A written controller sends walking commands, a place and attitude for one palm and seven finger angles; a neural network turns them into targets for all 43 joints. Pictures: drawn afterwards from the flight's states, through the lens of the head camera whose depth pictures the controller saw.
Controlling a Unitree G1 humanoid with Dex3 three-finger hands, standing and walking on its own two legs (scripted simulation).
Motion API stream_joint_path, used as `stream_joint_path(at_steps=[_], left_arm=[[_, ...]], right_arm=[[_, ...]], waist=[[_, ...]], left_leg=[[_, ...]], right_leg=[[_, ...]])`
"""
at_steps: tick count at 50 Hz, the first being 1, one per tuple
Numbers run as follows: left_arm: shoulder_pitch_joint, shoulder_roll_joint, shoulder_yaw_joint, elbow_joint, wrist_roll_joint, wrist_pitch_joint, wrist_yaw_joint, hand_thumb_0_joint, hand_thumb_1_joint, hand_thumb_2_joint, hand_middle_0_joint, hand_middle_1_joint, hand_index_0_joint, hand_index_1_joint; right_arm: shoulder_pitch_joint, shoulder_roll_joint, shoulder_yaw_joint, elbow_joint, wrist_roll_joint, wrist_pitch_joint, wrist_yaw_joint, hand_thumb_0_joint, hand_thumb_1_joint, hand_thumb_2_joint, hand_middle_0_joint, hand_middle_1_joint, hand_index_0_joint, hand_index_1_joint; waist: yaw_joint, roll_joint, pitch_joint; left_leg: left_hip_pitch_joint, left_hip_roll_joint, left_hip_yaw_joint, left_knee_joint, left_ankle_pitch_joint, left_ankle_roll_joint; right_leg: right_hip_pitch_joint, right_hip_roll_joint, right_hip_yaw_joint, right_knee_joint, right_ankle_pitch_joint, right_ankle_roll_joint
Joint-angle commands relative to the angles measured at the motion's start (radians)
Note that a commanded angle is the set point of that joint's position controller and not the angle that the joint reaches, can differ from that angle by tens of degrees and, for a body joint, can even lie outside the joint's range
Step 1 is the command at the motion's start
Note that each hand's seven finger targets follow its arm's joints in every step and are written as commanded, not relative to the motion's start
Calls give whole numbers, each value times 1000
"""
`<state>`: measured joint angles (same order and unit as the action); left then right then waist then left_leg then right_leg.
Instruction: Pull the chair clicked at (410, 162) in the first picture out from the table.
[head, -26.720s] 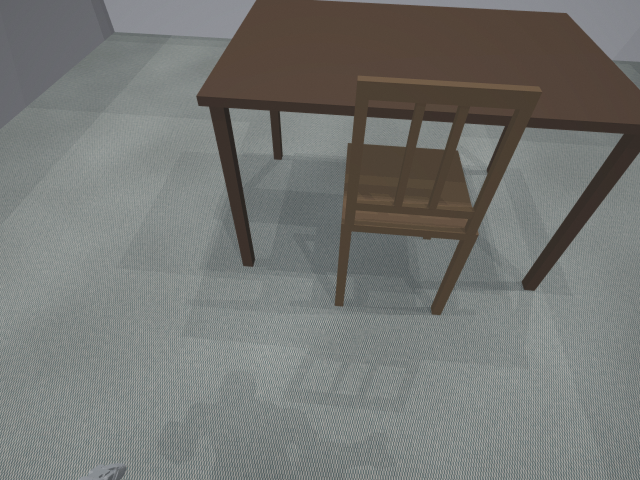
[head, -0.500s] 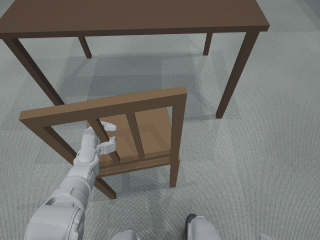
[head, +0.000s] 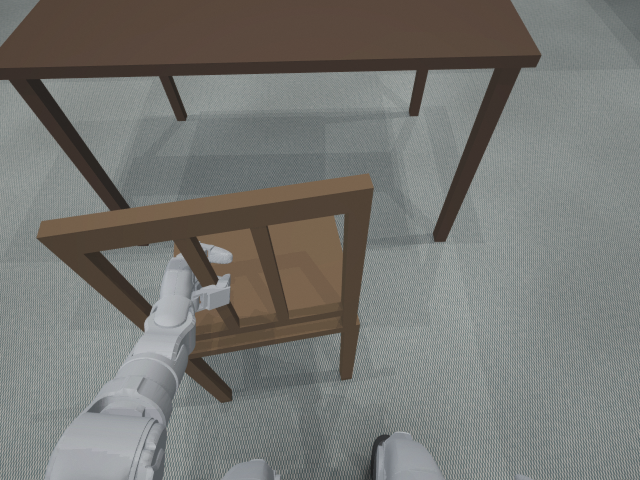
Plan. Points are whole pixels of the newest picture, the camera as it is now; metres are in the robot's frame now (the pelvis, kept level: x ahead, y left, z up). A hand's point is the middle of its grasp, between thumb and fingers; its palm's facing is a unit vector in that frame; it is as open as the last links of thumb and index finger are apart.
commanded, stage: stop walking, hand still on the chair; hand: left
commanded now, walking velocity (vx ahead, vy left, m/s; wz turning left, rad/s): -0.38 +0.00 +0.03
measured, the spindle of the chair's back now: (213, 287) +0.38 +0.19 -0.07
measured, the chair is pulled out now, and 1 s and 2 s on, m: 0.38 0.40 0.40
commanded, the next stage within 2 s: open the thumb and straighten the fingers in 0.98 s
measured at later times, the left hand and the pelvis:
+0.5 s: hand (219, 300) +0.35 +0.16 -0.04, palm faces +0.11 -0.97 -0.23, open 5.6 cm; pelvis +0.05 +0.01 +0.02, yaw -2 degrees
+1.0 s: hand (219, 301) +0.35 +0.16 -0.04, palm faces +0.06 -0.97 -0.22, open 5.6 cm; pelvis +0.08 +0.02 +0.02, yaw -2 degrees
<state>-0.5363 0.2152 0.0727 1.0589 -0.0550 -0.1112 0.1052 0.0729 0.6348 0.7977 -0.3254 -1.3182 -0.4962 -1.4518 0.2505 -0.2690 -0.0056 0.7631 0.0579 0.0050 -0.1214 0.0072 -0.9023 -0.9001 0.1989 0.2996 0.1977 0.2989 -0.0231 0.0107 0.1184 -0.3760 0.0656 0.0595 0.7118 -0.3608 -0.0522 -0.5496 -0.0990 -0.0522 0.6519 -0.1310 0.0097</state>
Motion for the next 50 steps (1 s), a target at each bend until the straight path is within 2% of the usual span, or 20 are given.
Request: stream_joint_path(at_steps=[1,4,5,8,10,11,13,14,15,16,18,21,24,28,29,30,33,35,41,50], left_arm=[[-344,221,35,-184,6,-70,18,0,900,900,-500,-1450,-500,-1450],[-314,260,59,-139,-1,-56,20,0,900,900,-500,-1450,-500,-1450],[-248,266,75,-335,11,-67,20,0,900,900,-500,-1450,-500,-1450],[-197,213,54,-408,9,-44,24,0,900,900,-500,-1450,-500,-1450],[-162,201,46,-447,19,-29,31,0,900,900,-500,-1450,-500,-1450],[-147,192,43,-466,21,-22,34,0,900,900,-500,-1450,-500,-1450],[-106,180,35,-484,21,-11,36,0,900,900,-500,-1450,-500,-1450],[-74,181,35,-468,21,1,35,0,900,900,-500,-1450,-500,-1450],[-49,174,31,-464,23,5,33,0,900,900,-500,-1450,-500,-1450],[-35,168,26,-459,22,9,33,0,900,900,-500,-1450,-500,-1450],[-12,173,35,-472,22,10,35,0,900,900,-500,-1450,-500,-1450],[46,162,35,-480,26,12,36,0,900,900,-500,-1450,-500,-1450],[76,154,23,-519,27,12,38,0,900,900,-500,-1450,-500,-1450],[142,117,1,-529,22,21,34,0,900,900,-500,-1450,-500,-1450],[142,120,-5,-545,20,21,36,0,900,900,-500,-1450,-500,-1450],[164,113,-5,-548,21,21,36,0,900,900,-500,-1450,-500,-1450],[184,96,-16,-561,21,22,34,0,900,900,-500,-1450,-500,-1450],[200,94,-21,-569,21,22,35,0,900,900,-500,-1450,-500,-1450],[228,82,-32,-584,20,23,33,0,900,900,-500,-1450,-500,-1450],[255,76,-41,-598,17,23,31,0,900,900,-500,-1450,-500,-1450]], right_arm=[[50,-141,-51,-68,-4,-27,-9,0,-900,-900,200,300,200,300],[68,-137,-46,-46,3,-34,-9,0,-900,-900,200,300,200,300],[47,-130,-51,-112,-13,-23,5,0,-900,-900,200,300,200,300],[-21,-118,-34,-159,-11,-9,2,0,-900,-900,200,300,200,300],[-37,-122,-35,-176,-14,-2,-3,0,-900,-900,200,300,200,300],[-40,-123,-37,-185,-12,1,-2,0,-900,-900,200,300,200,300],[-40,-116,-42,-194,-11,3,-2,0,-900,-900,200,300,200,300],[-32,-119,-46,-189,-12,4,-5,0,-900,-900,200,300,200,300],[-34,-108,-41,-185,-12,2,-3,0,-900,-900,200,300,200,300],[-25,-105,-39,-180,-9,3,-3,0,-900,-900,200,300,200,300],[-28,-99,-35,-174,-10,3,-6,0,-900,-900,200,300,200,300],[-44,-98,-36,-167,-15,-1,-11,0,-900,-900,200,300,200,300],[-53,-101,-43,-167,-16,-3,-14,0,-900,-900,200,300,200,300],[-71,-89,-43,-182,-14,7,-9,0,-900,-900,200,300,200,300],[-69,-96,-47,-179,-15,9,-13,0,-900,-900,200,300,200,300],[-71,-94,-45,-181,-16,12,-8,0,-900,-900,200,300,200,300],[-90,-84,-39,-198,-15,24,-4,0,-900,-900,200,300,200,300],[-90,-85,-39,-200,-17,30,-3,0,-900,-900,200,300,200,300],[-99,-80,-35,-217,-15,46,3,0,-900,-900,200,300,200,300],[-91,-80,-32,-216,-13,54,1,0,-900,-900,200,300,200,300]], waist=[[8,-66,-417],[8,-163,-416],[20,-102,-444],[33,-16,-408],[36,104,-378],[39,118,-382],[35,68,-385],[26,37,-374],[26,39,-350],[25,-5,-324],[21,-52,-318],[18,-15,-313],[6,29,-331],[4,-36,-346],[-3,-3,-333],[3,21,-333],[5,-18,-323],[7,13,-306],[10,26,-297],[10,10,-283]], left_leg=[[61,75,-111,-52,48,35],[107,23,-83,-19,-86,30],[115,25,-105,-64,-111,42],[115,91,-132,-218,-61,77],[86,145,-155,-281,5,100],[70,155,-151,-277,40,100],[91,130,-114,-232,94,82],[99,106,-103,-223,57,73],[98,84,-78,-232,-49,66],[97,64,-70,-230,-116,64],[133,49,-60,-230,-100,68],[171,65,-57,-265,28,68],[208,81,-50,-271,200,58],[236,81,-28,-263,275,43],[237,79,-35,-277,301,42],[247,82,-26,-281,312,41],[247,83,-26,-291,306,43],[248,82,-23,-305,311,45],[247,79,-20,-316,300,46],[252,79,-19,-322,300,47]], right_leg=[[224,-169,205,-132,97,-93],[198,-220,231,-257,-32,-99],[240,-218,226,-263,-95,-98],[254,-109,137,-205,-236,-34],[289,-43,93,-120,-221,-7],[323,-31,84,-84,-174,-9],[350,-43,102,-109,-56,-21],[347,-55,121,-148,-51,-28],[315,-70,143,-187,-138,-33],[281,-72,154,-227,-231,-37],[267,-76,165,-266,-267,-38],[313,-60,142,-238,-110,-34],[388,-56,118,-189,163,-40],[429,-66,110,-162,312,-48],[443,-64,103,-167,346,-49],[436,-63,105,-161,345,-51],[437,-54,90,-161,310,-45],[440,-50,85,-170,304,-43],[441,-43,76,-177,273,-44],[439,-38,70,-182,260,-43]])
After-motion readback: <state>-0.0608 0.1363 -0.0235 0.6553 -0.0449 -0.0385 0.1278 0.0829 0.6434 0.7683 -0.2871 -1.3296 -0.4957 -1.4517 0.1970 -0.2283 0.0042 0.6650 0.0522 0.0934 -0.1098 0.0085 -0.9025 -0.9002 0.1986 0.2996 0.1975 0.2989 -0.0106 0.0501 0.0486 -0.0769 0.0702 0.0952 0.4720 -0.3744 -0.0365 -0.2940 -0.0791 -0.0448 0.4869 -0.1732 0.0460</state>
